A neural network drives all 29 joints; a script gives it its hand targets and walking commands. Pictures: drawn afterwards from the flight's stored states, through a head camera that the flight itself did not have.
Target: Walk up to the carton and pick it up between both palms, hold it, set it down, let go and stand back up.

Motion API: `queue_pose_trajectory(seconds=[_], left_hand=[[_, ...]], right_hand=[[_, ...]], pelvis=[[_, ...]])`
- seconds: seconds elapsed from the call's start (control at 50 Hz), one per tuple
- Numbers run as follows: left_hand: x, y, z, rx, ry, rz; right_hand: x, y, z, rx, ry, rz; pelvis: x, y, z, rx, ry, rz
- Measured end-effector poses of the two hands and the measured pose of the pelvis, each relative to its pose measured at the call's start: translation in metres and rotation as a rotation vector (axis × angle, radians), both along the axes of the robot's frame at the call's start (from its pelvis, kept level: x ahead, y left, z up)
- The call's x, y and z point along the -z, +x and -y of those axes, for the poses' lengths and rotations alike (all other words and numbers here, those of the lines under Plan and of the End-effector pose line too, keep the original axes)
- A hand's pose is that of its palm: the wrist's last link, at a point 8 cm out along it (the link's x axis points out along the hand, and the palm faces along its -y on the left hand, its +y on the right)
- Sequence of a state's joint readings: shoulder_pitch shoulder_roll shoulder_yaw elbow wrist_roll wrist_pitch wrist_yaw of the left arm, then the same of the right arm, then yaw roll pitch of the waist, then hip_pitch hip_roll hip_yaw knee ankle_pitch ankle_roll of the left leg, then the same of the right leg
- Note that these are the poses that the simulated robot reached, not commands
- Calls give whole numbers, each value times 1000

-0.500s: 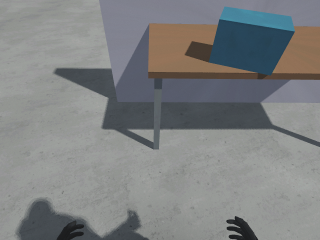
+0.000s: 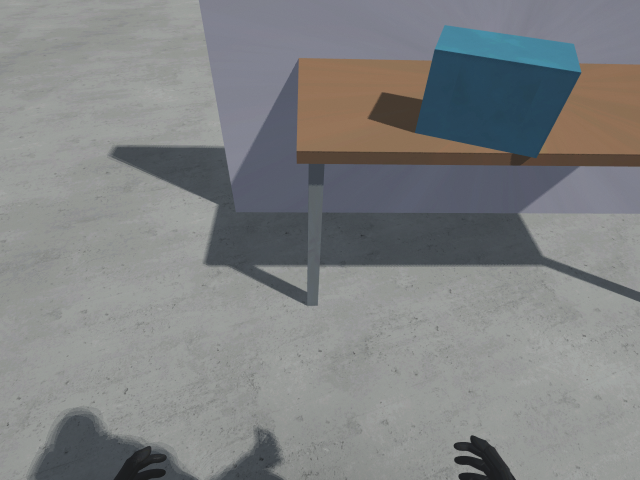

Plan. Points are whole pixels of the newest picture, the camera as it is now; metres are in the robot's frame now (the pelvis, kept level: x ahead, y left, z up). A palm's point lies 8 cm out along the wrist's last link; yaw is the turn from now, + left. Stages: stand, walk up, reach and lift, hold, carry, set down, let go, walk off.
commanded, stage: stand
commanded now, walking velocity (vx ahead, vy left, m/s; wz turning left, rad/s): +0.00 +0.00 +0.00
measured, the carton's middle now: (489, 90) +0.96 -0.43 +0.06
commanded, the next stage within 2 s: none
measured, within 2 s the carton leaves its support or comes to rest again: neither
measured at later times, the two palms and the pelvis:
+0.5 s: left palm out of the picture +0.12 +0.25 -0.09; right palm out of the picture +0.13 -0.24 -0.09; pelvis -0.01 +0.00 +0.00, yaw +0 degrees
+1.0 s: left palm out of the picture +0.11 +0.25 -0.10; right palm out of the picture +0.11 -0.24 -0.09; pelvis -0.02 +0.00 +0.00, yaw +0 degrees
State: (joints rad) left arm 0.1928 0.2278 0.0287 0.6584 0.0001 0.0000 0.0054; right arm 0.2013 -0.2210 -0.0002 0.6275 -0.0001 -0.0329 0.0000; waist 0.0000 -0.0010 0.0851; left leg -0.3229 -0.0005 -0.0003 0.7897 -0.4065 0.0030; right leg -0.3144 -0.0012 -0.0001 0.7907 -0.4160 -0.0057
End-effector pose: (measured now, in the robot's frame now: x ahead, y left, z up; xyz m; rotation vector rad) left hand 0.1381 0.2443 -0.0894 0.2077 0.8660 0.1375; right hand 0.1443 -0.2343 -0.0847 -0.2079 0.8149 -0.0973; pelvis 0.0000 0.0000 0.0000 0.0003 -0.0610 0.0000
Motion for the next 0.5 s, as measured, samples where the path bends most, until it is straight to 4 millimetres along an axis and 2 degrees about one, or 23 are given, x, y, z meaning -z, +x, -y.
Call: queue_pose_trajectory(seconds=[0.5], left_hand=[[5,-13,-1,-5,-2,-30]], right_hand=[[5,-12,1,6,0,-27]], pelvis=[[0,-6,0,0,0,9]])
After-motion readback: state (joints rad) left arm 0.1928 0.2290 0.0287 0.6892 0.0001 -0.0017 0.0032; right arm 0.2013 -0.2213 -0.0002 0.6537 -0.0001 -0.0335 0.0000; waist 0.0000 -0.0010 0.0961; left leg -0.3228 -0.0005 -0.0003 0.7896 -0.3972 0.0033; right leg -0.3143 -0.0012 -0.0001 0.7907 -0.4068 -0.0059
